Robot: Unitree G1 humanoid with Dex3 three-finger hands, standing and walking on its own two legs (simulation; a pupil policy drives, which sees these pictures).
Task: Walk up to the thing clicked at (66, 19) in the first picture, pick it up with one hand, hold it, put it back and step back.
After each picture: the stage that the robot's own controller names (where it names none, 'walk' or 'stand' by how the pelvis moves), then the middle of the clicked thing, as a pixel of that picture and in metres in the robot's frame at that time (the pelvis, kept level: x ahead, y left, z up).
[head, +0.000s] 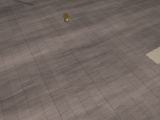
stand; (65, 17) +1.97 +0.25 -0.72
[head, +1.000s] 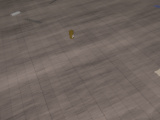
walk; (71, 34) +1.85 +0.34 -0.71
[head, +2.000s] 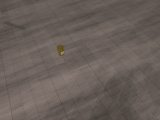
walk; (60, 50) +1.25 +0.35 -0.72
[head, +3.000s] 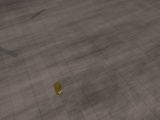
walk; (58, 88) +0.80 +0.30 -0.72
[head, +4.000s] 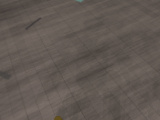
walk; out of the picture +0.47 +0.26 -0.72
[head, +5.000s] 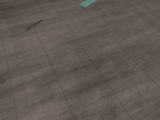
stand; out of the picture +0.35 +0.23 -0.70
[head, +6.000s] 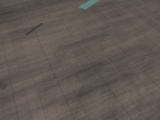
stand; out of the picture +0.33 +0.22 -0.72
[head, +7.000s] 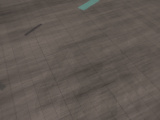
stand; out of the picture +0.33 +0.23 -0.72
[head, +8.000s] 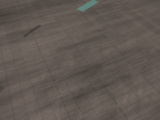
stand; out of the picture +0.32 +0.24 -0.72
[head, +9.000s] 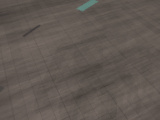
stand; out of the picture +0.32 +0.24 -0.72
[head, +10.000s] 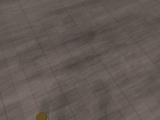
go down; (42, 119) +0.35 +0.24 -0.63
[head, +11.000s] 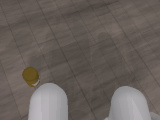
go down; (31, 77) +0.40 +0.25 -0.31
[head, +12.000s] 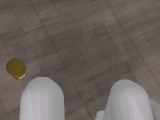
close in; (17, 70) +0.39 +0.27 -0.27
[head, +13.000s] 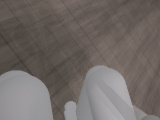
close in; out of the picture +0.37 +0.29 -0.21
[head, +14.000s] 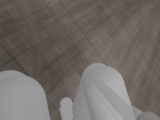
close; out of the picture +0.37 +0.30 -0.21
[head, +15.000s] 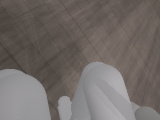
lift; out of the picture +0.36 +0.29 -0.22
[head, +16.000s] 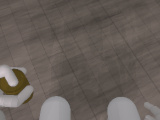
lift; (18, 87) +0.31 +0.22 -0.02
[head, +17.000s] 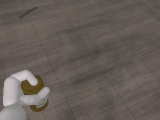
hold; (35, 94) +0.32 +0.18 +0.00
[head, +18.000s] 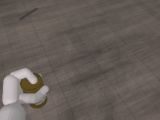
hold; (35, 91) +0.33 +0.18 +0.00
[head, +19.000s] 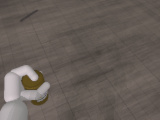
hold; (36, 88) +0.34 +0.18 +0.01
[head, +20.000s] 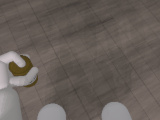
crouch; (24, 72) +0.39 +0.21 -0.07
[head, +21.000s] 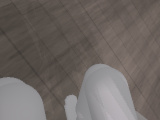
lower; out of the picture +0.39 +0.29 -0.22
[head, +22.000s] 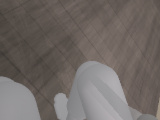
lower; out of the picture +0.40 +0.31 -0.22
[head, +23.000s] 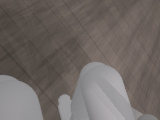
lower; out of the picture +0.39 +0.30 -0.22
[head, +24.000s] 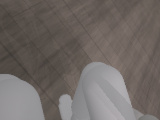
lower; out of the picture +0.38 +0.30 -0.22
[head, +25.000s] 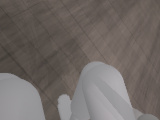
loosen; out of the picture +0.38 +0.31 -0.21
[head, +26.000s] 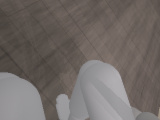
withdraw; out of the picture +0.38 +0.28 -0.22
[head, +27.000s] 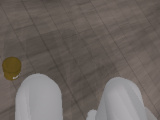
stand; (12, 69) +0.39 +0.25 -0.26
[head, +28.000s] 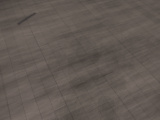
stand; out of the picture +0.34 +0.21 -0.64
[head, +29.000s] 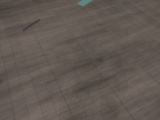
stand; out of the picture +0.35 +0.21 -0.66
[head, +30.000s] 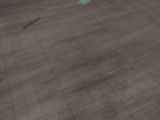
stand; out of the picture +0.34 +0.21 -0.66
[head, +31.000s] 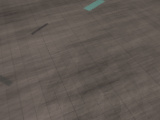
stand; out of the picture +0.37 +0.21 -0.72
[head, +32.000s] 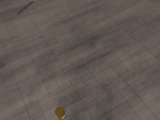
walk; (60, 113) +0.45 +0.21 -0.69
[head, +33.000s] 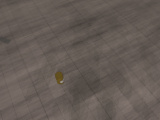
walk; (59, 78) +0.74 +0.23 -0.70
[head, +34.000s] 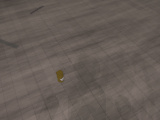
stand; (60, 76) +0.95 +0.25 -0.70
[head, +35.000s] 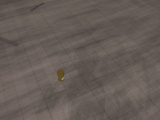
stand; (60, 75) +0.94 +0.24 -0.72
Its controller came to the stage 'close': yes
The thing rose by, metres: 0.72
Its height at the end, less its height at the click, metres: +0.00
